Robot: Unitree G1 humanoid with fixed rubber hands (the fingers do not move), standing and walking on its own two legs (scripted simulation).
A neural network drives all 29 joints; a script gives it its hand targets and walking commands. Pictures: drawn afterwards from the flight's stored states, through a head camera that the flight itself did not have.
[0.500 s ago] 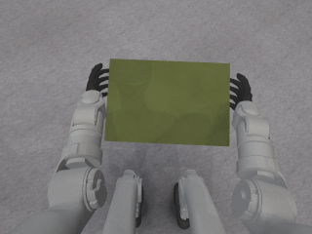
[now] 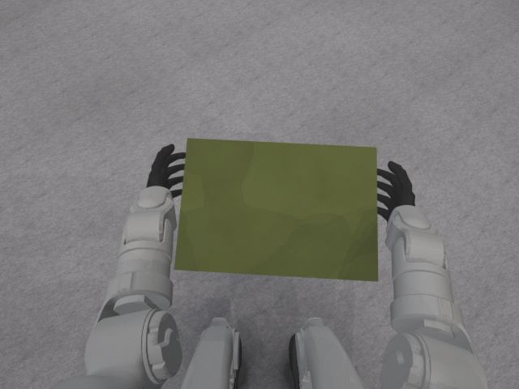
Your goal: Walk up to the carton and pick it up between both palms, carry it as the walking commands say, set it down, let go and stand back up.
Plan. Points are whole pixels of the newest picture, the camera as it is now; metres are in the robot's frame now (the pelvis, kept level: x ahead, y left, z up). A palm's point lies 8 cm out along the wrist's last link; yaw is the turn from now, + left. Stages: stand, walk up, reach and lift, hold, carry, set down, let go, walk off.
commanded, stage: reach and lift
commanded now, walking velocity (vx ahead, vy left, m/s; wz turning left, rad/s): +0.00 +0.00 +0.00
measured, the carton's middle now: (275, 214) +0.40 -0.02 -0.12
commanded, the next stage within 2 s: none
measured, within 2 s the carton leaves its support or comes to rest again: neither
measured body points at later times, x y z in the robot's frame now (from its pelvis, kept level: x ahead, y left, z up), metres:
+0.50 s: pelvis +0.03 +0.00 +0.06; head +0.12 +0.01 +0.50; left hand +0.41 +0.17 +0.04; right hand +0.36 -0.21 +0.04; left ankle +0.07 +0.10 -0.64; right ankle +0.05 -0.13 -0.64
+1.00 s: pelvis +0.04 +0.00 +0.10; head +0.06 +0.00 +0.55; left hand +0.39 +0.17 +0.11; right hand +0.34 -0.22 +0.10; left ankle +0.07 +0.10 -0.64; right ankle +0.05 -0.13 -0.64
